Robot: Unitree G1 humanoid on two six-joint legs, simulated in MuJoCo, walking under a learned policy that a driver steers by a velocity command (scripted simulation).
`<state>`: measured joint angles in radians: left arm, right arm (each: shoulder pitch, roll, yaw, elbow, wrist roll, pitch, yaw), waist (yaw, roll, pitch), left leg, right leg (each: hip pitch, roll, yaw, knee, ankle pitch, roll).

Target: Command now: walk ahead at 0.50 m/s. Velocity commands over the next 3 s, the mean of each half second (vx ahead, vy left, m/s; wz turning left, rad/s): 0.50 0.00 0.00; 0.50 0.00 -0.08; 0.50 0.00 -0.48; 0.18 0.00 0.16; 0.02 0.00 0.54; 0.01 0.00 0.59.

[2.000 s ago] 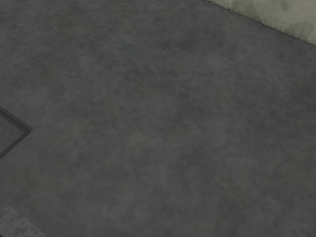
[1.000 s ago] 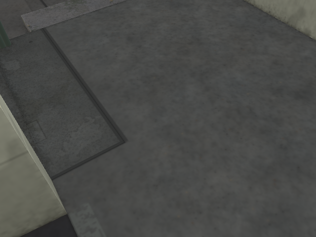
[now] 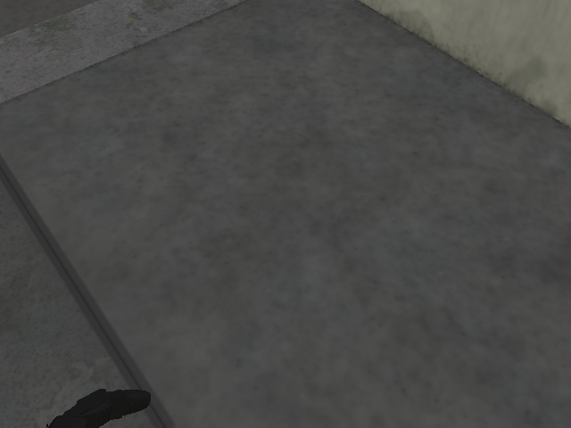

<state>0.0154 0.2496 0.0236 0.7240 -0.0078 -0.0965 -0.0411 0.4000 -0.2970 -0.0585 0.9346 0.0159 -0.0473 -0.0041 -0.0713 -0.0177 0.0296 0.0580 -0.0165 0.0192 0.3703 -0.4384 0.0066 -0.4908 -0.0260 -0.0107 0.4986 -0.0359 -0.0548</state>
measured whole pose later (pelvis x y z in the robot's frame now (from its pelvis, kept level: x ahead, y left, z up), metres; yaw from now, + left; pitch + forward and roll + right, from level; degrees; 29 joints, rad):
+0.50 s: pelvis +0.27 +0.01 +0.01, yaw +0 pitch +2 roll -2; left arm 0.38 0.29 0.06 0.92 -0.02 -0.06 0.00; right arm 0.03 -0.26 -0.02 0.79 0.01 -0.08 0.04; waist 0.08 0.03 0.02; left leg -0.54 0.06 -0.01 0.51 -0.01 0.03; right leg 0.07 0.04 -0.03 0.23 -0.33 -0.01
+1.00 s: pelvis +0.54 +0.03 +0.01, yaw -4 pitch +2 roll +2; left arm 0.10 0.27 0.04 0.77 -0.03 -0.07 -0.03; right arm 0.31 -0.29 -0.05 0.94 0.00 -0.07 0.00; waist -0.07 -0.04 0.01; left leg 0.07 -0.06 0.10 0.19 -0.29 0.03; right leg -0.63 -0.09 0.00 0.60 0.05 -0.02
